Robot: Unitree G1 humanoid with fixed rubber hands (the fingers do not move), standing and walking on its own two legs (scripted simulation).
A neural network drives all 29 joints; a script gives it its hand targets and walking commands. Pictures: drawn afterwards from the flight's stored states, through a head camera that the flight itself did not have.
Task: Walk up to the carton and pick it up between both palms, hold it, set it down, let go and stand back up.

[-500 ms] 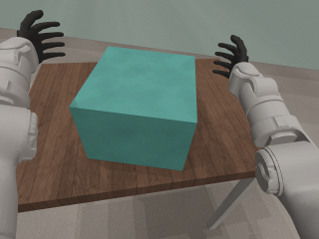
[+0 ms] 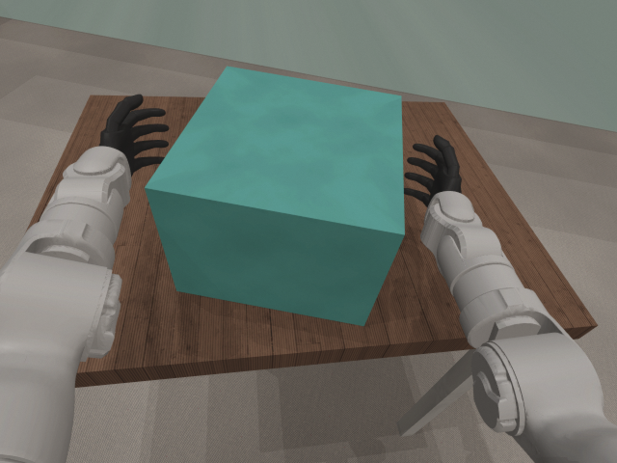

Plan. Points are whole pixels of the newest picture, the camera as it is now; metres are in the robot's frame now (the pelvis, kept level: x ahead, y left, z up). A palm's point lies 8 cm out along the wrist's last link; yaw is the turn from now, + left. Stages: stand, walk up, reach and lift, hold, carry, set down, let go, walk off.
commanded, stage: reach and lift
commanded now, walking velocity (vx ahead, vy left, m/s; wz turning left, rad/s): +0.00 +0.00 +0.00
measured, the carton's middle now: (292, 190) +0.48 -0.03 +0.10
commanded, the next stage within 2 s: none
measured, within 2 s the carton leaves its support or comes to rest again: neither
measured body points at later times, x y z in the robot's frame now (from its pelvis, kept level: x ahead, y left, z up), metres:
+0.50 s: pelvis +0.00 +0.01 +0.00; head +0.04 +0.06 +0.45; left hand +0.51 +0.17 +0.16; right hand +0.43 -0.19 +0.16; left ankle +0.01 +0.11 -0.74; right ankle +0.01 -0.14 -0.74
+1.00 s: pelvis +0.00 +0.00 +0.00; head +0.04 +0.05 +0.45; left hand +0.51 +0.17 +0.16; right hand +0.43 -0.19 +0.16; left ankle +0.01 +0.11 -0.74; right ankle +0.01 -0.14 -0.74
